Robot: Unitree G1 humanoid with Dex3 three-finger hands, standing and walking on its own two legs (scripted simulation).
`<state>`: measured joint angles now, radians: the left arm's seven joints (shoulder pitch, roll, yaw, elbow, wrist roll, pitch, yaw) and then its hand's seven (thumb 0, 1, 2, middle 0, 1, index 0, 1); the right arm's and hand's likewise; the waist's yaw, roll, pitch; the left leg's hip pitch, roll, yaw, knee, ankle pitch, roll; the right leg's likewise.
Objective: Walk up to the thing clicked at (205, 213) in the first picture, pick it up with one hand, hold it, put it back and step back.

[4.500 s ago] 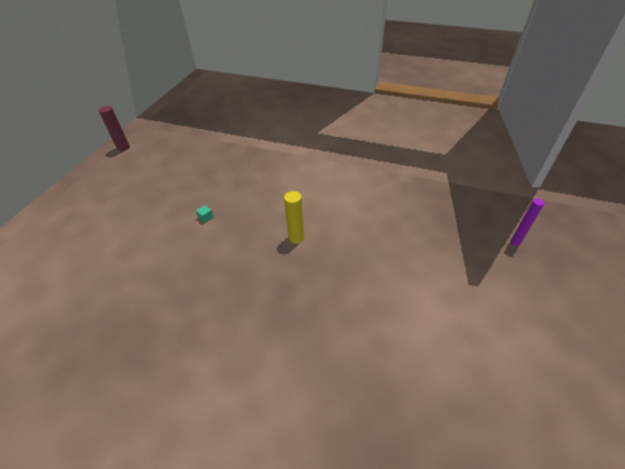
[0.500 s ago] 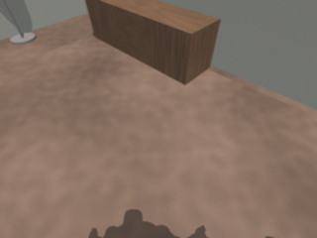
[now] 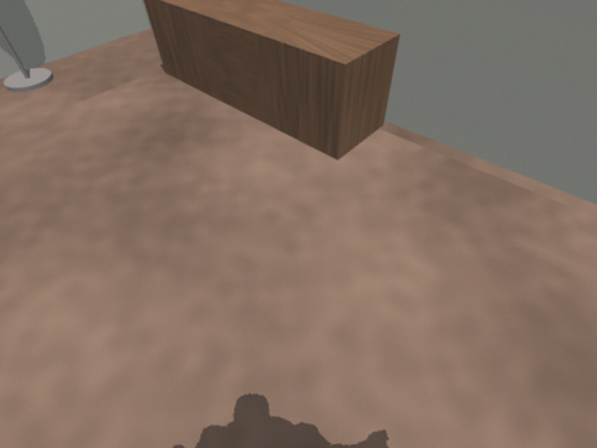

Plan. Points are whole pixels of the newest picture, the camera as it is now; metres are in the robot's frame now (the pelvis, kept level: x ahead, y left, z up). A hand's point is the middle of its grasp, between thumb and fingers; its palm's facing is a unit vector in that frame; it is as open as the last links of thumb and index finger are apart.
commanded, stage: stand
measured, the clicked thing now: out of the picture +0.10 -1.43 -0.76
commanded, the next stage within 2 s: none
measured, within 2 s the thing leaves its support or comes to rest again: neither
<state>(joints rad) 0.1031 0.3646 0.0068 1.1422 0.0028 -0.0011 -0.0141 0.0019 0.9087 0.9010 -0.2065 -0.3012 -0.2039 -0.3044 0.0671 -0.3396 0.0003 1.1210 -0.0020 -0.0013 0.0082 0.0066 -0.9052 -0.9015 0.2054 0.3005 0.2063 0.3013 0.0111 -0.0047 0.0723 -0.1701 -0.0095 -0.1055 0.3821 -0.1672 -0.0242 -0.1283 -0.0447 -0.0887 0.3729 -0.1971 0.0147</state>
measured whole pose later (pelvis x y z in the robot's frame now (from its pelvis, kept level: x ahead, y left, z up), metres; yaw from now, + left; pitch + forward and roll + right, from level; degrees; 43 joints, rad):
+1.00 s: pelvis +0.01 -0.01 +0.00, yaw -2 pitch -2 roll +0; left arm 0.11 0.36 0.01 1.14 0.00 0.00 -0.01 0.00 0.91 0.90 -0.21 -0.30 -0.20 -0.30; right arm 0.10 -0.35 0.01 1.14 0.00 0.00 0.00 0.01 -0.91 -0.90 0.21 0.30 0.21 0.30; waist 0.00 0.00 0.06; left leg -0.12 0.02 -0.08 0.32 -0.16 -0.04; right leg -0.11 -0.02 -0.07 0.34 -0.19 0.00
